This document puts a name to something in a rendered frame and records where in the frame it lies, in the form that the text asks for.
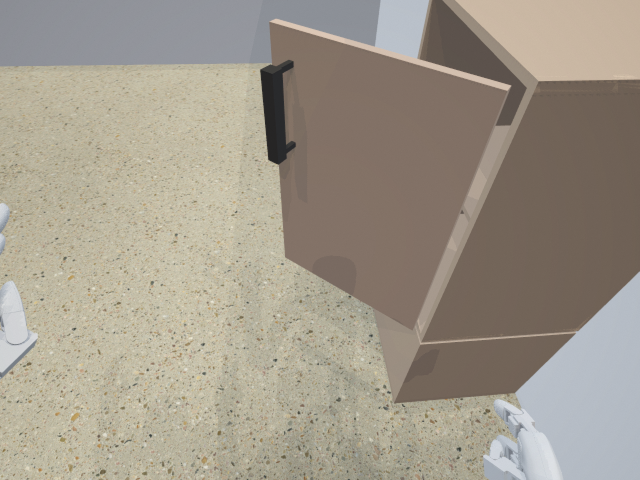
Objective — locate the robot right hand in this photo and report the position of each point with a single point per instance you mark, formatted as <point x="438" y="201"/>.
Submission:
<point x="532" y="458"/>

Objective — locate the handle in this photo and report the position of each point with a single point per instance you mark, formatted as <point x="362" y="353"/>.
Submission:
<point x="273" y="103"/>

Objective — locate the cupboard door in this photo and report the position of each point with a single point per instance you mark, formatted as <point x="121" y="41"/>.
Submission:
<point x="387" y="149"/>

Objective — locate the robot left hand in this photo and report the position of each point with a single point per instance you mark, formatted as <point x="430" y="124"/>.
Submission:
<point x="15" y="339"/>

